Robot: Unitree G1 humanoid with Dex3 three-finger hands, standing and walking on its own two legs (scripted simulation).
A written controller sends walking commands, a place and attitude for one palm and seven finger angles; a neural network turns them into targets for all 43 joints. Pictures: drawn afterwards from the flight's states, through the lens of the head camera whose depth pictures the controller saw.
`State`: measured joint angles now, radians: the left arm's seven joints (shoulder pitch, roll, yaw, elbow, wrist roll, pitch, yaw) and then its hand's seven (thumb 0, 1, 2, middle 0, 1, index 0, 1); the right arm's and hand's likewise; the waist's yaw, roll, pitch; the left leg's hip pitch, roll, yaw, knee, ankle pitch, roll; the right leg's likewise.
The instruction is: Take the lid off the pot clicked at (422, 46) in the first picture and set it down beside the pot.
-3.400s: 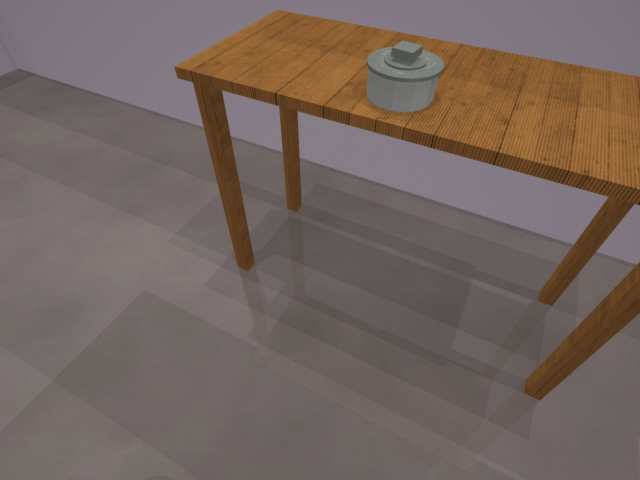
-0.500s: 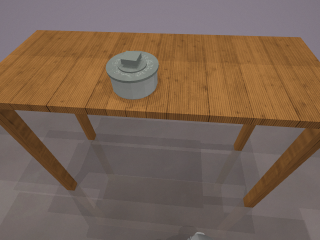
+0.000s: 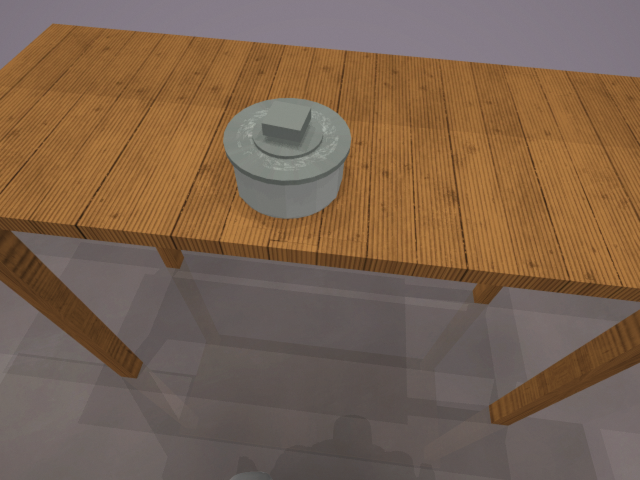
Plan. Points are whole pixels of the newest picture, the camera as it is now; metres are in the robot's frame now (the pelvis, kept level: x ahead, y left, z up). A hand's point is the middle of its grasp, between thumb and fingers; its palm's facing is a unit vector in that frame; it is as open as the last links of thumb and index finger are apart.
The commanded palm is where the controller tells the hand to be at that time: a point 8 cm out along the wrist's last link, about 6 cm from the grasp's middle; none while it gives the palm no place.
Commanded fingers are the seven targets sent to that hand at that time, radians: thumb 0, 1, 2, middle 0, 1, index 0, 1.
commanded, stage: come to a stop and stand still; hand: left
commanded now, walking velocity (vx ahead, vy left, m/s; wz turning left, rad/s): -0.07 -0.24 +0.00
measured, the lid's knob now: (287, 121) +0.49 +0.08 +0.17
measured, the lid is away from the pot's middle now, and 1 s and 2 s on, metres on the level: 0.00 0.00 0.00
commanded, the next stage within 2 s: look again from close up in 1.28 s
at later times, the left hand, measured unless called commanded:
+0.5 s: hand out of the picture -0.04 +0.16 -0.16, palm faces +0.03 -0.97 -0.23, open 7.4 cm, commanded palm none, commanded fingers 0.00 0.90 0.90 -0.20 -0.30 -0.20 -0.30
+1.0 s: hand out of the picture -0.07 +0.15 -0.17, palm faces +0.11 -0.98 -0.18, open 7.4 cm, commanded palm none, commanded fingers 0.00 0.90 0.90 -0.20 -0.30 -0.20 -0.30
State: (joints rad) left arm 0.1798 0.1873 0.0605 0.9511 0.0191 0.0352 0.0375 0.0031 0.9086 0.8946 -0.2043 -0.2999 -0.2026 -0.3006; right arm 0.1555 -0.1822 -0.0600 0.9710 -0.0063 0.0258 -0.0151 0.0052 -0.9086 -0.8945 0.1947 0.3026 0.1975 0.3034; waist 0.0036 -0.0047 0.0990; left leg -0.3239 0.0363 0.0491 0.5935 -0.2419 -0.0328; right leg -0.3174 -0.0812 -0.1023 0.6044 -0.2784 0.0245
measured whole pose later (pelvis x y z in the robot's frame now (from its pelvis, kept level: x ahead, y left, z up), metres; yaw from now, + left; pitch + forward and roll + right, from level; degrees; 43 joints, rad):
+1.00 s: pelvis -0.02 -0.01 +0.00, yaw +0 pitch +0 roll +2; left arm 0.38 0.13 0.03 1.09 0.02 0.00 0.04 0.01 0.90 0.89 -0.20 -0.30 -0.20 -0.30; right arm 0.11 -0.16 -0.04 1.01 -0.01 -0.01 -0.01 0.01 -0.91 -0.89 0.19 0.30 0.20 0.30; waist 0.05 -0.04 0.08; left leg -0.27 -0.01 0.07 0.53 -0.24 0.01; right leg -0.14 -0.06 -0.02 0.62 -0.45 0.02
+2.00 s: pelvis -0.03 +0.01 +0.01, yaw +0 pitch -3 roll -1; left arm 0.32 0.19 -0.01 1.03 0.02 0.01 0.04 0.01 0.91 0.89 -0.20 -0.30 -0.20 -0.30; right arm 0.27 -0.15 -0.01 1.05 -0.01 0.00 -0.01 0.01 -0.92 -0.89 0.20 0.30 0.20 0.30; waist 0.00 -0.03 0.03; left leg -0.24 -0.01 0.07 0.51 -0.23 0.04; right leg -0.21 -0.05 -0.03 0.49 -0.24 0.03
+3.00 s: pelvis +0.00 -0.01 +0.00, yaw +0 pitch +0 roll +0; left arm 0.40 0.15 0.03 1.06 0.02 0.00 0.01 0.01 0.91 0.90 -0.20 -0.30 -0.20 -0.30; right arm 0.35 -0.11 -0.03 1.07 -0.02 -0.01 -0.01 0.01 -0.91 -0.89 0.20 0.30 0.20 0.30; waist 0.00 -0.03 0.00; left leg -0.27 0.01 0.05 0.59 -0.32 0.02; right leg -0.24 -0.03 -0.02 0.59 -0.34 -0.01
